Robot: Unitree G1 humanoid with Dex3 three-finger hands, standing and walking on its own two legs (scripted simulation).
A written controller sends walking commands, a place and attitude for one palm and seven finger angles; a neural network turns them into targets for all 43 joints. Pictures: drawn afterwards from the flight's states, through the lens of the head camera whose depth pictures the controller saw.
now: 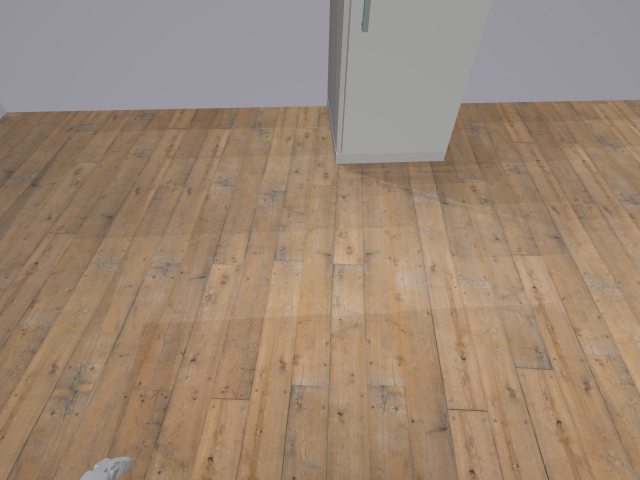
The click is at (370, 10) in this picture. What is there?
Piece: fridge door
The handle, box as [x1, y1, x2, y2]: [361, 0, 370, 31]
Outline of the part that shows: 370,0 364,0 363,19 361,24 362,31 367,31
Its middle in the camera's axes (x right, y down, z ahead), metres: +0.16 -0.93 +1.33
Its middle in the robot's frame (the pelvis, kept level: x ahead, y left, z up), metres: +1.64 -0.09 +0.11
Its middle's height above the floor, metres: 0.88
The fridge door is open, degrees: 0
